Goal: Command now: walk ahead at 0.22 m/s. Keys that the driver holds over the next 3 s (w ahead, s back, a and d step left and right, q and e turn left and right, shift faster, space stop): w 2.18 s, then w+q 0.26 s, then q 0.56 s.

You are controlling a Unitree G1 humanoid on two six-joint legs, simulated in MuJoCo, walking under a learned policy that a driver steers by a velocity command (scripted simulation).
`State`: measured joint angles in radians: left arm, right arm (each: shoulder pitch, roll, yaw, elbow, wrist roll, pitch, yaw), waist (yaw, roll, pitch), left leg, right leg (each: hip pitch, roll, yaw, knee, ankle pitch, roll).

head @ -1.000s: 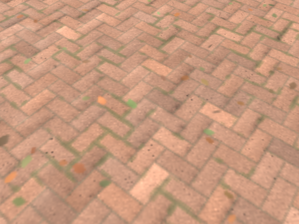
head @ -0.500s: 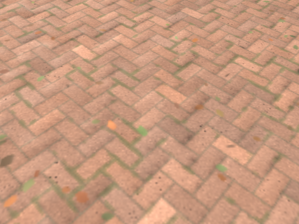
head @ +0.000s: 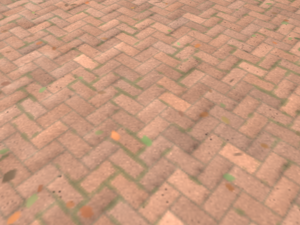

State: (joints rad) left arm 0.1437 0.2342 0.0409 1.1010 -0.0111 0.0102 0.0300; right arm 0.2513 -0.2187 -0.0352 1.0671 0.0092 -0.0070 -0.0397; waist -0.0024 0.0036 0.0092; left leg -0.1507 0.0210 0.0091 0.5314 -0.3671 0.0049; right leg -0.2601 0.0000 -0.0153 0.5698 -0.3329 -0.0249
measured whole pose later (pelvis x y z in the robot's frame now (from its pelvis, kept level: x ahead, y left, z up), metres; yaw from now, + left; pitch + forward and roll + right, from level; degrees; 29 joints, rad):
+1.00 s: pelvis +0.46 +0.03 +0.01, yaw +0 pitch +1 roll +2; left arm 0.05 0.25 0.06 0.92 -0.01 -0.08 0.00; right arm 0.36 -0.23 -0.05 1.03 0.01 -0.09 0.00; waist -0.07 -0.03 0.00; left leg 0.00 -0.07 0.06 0.19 -0.21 0.06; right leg -0.67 -0.13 0.03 0.64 0.08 -0.01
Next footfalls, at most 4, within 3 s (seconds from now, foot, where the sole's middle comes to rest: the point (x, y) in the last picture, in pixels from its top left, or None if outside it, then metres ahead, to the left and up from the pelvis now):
0.60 left None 0.43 0.12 -0.77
1.14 right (182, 183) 0.74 -0.12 -0.77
1.70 left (135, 132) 1.06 0.11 -0.77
2.24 right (173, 93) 1.38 -0.12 -0.77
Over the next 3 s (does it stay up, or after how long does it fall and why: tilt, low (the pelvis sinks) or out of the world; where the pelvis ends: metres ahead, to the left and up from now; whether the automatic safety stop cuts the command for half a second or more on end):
stays up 1.49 0.03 0.00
